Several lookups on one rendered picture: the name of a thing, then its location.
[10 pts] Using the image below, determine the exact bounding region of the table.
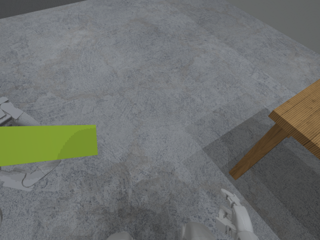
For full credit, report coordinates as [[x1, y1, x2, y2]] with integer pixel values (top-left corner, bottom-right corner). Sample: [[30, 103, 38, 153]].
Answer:
[[228, 79, 320, 180]]

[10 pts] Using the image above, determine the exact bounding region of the right robot thigh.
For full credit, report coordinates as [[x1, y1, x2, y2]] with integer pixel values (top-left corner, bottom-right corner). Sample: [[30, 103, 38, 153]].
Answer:
[[180, 221, 216, 240]]

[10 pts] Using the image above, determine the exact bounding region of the robot right hand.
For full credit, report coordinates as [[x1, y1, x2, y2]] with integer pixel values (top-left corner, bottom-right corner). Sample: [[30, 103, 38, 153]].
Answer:
[[215, 188, 254, 240]]

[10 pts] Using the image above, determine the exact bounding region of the robot left hand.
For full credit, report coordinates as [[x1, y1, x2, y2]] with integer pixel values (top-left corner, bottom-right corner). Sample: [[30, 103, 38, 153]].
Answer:
[[0, 96, 62, 192]]

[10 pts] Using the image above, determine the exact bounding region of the sponge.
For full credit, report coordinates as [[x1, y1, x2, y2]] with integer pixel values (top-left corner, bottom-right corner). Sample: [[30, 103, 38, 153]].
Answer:
[[0, 125, 98, 167]]

